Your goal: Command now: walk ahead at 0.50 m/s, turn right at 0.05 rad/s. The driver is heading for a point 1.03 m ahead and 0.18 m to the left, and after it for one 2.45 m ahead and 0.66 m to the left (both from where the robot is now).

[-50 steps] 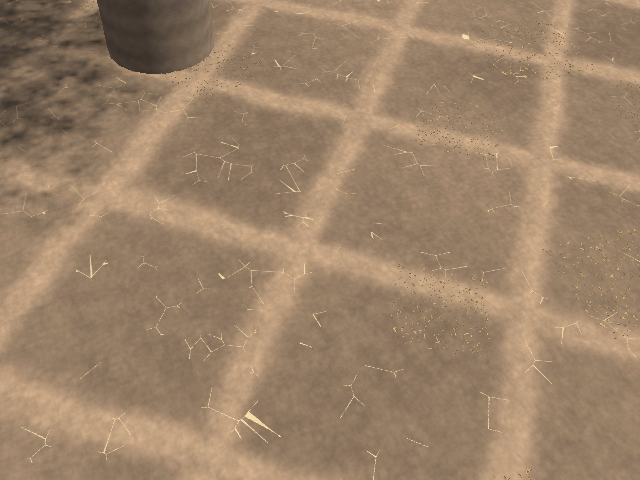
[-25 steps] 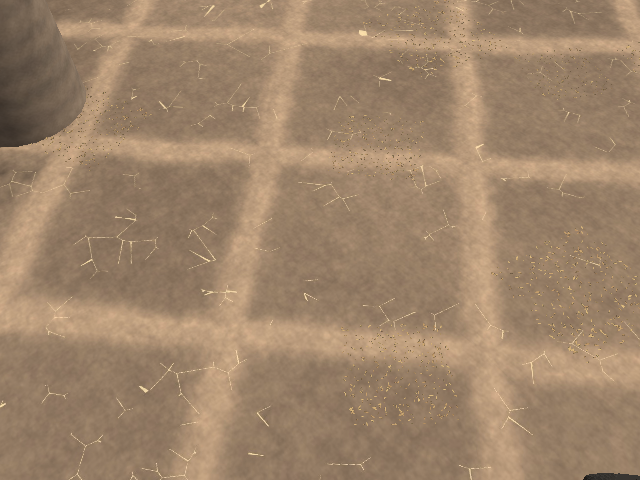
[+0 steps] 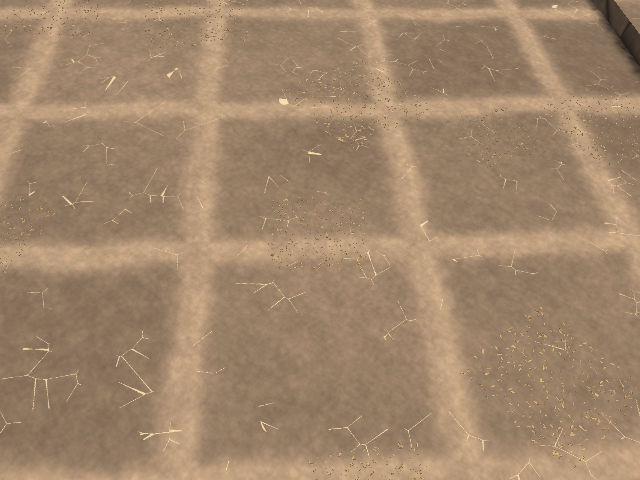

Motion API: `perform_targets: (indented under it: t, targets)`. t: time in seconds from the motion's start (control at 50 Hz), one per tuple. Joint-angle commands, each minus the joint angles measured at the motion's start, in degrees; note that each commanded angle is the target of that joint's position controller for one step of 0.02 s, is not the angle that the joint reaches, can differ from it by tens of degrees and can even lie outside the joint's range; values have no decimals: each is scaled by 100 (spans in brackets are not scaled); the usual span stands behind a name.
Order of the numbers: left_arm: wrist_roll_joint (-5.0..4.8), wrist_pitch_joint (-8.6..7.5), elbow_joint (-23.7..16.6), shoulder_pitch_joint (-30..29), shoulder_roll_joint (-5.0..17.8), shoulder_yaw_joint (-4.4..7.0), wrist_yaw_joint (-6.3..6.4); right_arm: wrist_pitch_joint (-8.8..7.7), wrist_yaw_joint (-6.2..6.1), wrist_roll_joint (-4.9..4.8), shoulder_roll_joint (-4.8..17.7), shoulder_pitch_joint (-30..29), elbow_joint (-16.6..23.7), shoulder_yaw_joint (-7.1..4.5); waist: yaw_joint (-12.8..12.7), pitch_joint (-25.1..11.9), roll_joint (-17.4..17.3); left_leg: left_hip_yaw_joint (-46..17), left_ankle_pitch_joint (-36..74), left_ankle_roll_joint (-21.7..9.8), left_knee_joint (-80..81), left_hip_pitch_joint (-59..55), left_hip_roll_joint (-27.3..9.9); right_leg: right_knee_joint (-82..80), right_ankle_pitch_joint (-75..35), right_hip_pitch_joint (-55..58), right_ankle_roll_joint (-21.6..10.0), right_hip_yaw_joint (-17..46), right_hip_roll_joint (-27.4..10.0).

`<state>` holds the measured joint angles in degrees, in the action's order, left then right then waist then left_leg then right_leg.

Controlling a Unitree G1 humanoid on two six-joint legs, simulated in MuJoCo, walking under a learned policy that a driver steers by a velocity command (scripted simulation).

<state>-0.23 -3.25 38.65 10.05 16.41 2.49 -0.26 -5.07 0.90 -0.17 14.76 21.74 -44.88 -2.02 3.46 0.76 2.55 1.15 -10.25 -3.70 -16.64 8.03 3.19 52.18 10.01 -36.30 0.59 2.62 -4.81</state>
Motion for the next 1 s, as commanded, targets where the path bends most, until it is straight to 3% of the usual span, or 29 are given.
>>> perform_targets:
  t: [0.02,0.1,0.16,0.2,0.22,0.24,0.26,0.28,0.3,0.32,0.34,0.36,0.38,0.44,0.5,0.58,0.68,0.72,0.74,0.76,0.78,0.8,0.82,0.84,0.86,0.88,0.9,0.94,1.0]
  targets:
    - [-6,-109,-424,-463,159,14,-36,-47,-57,-49,1021,-160,283,-249,-19,60,-680,-930,1274,-837,807,-232,-1382,-985,-887,-182,60,-39,-40]
    - [-55,-192,-612,-1190,151,10,-136,40,-69,-103,1063,261,22,-248,232,252,-626,-921,1284,-786,655,-373,-1443,-1852,-1323,120,34,-143,161]
    - [-72,-282,-723,-1394,263,58,-227,144,-117,-128,1157,345,-72,-287,148,303,-686,-1217,1440,-720,329,-736,-1634,-2291,-982,257,-92,-57,281]
    - [-62,-328,-648,-1072,430,136,-229,195,-153,-132,1266,244,-79,-335,-111,138,-786,-1331,1924,-608,-52,-805,-1665,-2512,-670,888,-220,-99,390]
    - [-45,-342,-498,-530,582,229,-194,208,-161,-136,1261,125,-59,-328,-441,-176,-758,-1184,2585,-484,-615,-656,-1471,-2750,-730,1760,-358,-215,491]
    - [16,-344,-305,289,857,354,-130,193,-156,-87,1089,78,-2,-263,-824,-814,-674,-982,2527,-299,-1648,-90,-1153,-2594,-905,3166,-574,-44,222]
    - [96,-304,-192,1349,1307,464,-46,164,-161,94,650,28,216,-110,-1187,-1807,154,-671,606,-45,-3513,1123,-637,-2339,-1077,4895,-925,1229,-1030]
    - [120,-243,-105,1381,1425,467,-90,74,-143,-101,271,850,273,-13,-742,-2396,1671,-694,-2446,193,-5033,2931,-46,-2991,169,6062,-1691,3545,-2027]
    - [42,-220,-144,1201,839,340,-83,67,-147,-227,910,480,173,-166,-919,-1718,894,-1003,-2215,233,-5585,3463,-382,-3324,954,5521,-1505,3386,-1809]
    - [-5,-213,-127,905,605,264,-61,76,-139,-257,1071,-7,292,-241,-885,-967,571,-873,-1663,236,-5597,3627,-585,-3448,838,4796,-1305,2489,-1620]
    - [19,-220,-108,581,496,219,-72,101,-153,-205,974,-206,313,-238,-705,-609,199,-774,-1235,282,-5461,3409,-788,-3636,373,4092,-1209,1941,-1374]
    - [45,-236,-75,344,369,194,-86,144,-147,-145,897,-302,342,-259,-558,-324,215,-767,-950,319,-5241,3255,-923,-3841,29,3575,-1181,1500,-1182]
    - [89,-270,-38,195,344,194,-81,210,-127,-155,780,-193,329,-260,-395,-226,359,-779,-751,351,-5149,2956,-1041,-4046,-181,3187,-1151,1130,-1073]
    - [80,-381,122,52,436,263,-58,365,-124,-148,551,-276,426,-242,-242,10,237,-740,-437,464,-4911,2928,-1129,-4410,-842,2734,-1234,427,-1064]
    - [92,-378,285,144,603,326,-4,375,-89,-106,495,-635,597,-225,-304,130,87,-737,292,525,-4152,3185,-1151,-4503,-1214,2877,-1230,-156,-1025]
    - [45,-290,426,323,830,386,55,308,75,-106,372,-1377,831,-151,-586,299,-34,-346,1156,413,-2843,2964,-1053,-4501,-1317,3092,-1077,-822,-959]
    - [-117,-110,630,613,1086,488,62,343,211,-105,505,-1959,1217,-186,-691,449,6,5,511,81,-2111,3001,-889,-4070,-1846,3963,-864,-1140,-1240]
    - [-174,-34,624,531,1260,537,81,387,219,-81,696,-1661,1246,-295,-421,122,183,346,-83,-152,-2042,2320,-518,-3243,-3619,4130,-724,-1340,-1216]
    - [-210,16,607,444,1292,542,88,409,203,-89,882,-1033,1110,-419,-29,-244,156,528,-98,-316,-1843,1463,-231,-2301,-4326,4004,-610,-1505,-1085]
    - [-194,29,585,474,1136,473,103,440,129,-111,1232,-46,829,-624,446,-765,-24,499,195,-533,-1592,-44,38,-957,-4106,3333,-398,-1657,-825]
    - [34,-14,394,686,648,306,106,486,1,-152,1857,543,711,-804,452,-1191,-1152,-1480,117,-1076,-1377,-1783,-1100,1088,-1183,1397,-52,-1702,-345]
    - [86,-197,126,818,254,131,59,377,38,-134,2103,203,966,-756,-19,-1996,-1909,-4721,-1023,-2070,-304,-2851,-2183,2611,2458,-326,161,-467,752]
    - [-122,-351,56,211,818,248,-11,272,110,-108,1544,170,1023,-593,354,-1855,-1046,-4548,-1259,-1802,93,-2756,-2194,2844,2178,-928,39,302,440]
    - [-258,-423,57,87,836,234,-53,208,109,-63,1221,24,932,-490,230,-1178,-870,-3603,-933,-1551,56,-2091,-2088,2555,1678,-1059,-114,162,163]
    - [-175,-435,158,123,748,212,-11,178,102,-55,1022,-356,935,-422,-34,-738,-395,-2869,-288,-1318,17,-1242,-1857,2048,1220,-762,-148,102,-138]
    - [-67,-383,260,183,785,248,15,153,81,-11,774,-689,971,-339,-215,-539,-486,-2326,419,-1175,74,-642,-1668,1623,916,-376,-136,115,-345]
    - [-60,-298,345,346,778,257,-4,132,62,52,707,-846,1007,-296,-350,-487,-649,-2049,820,-1128,209,-235,-1565,1520,704,-9,-114,128,-443]
    - [-56,-145,480,537,634,235,-9,42,44,68,784,-836,909,-305,-428,-459,-616,-1567,1453,-1161,455,88,-1508,1326,403,203,-11,40,-440]
    - [-51,-35,409,148,506,190,23,-43,-14,85,871,-659,684,-321,-320,-112,-497,-969,1680,-1053,747,60,-1452,618,-399,-270,123,89,-445]
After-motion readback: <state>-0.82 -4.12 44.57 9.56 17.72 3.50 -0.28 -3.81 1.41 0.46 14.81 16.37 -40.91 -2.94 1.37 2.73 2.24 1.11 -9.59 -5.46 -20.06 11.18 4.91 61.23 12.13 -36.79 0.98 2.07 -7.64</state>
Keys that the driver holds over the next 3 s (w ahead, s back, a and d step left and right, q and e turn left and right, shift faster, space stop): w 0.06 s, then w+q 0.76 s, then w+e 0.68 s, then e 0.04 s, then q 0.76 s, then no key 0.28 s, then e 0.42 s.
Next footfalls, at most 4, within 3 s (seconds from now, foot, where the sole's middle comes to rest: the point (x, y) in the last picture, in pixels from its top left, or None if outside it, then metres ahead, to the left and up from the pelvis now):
0.24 right None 0.31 -0.15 -0.79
0.76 left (219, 472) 0.52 0.17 -0.79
1.34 right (263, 317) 0.88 0.09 -0.79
1.76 left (175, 250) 1.10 0.32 -0.79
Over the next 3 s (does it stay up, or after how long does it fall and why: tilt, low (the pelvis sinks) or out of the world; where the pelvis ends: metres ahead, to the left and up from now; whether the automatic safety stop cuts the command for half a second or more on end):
stays up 1.00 0.18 -0.02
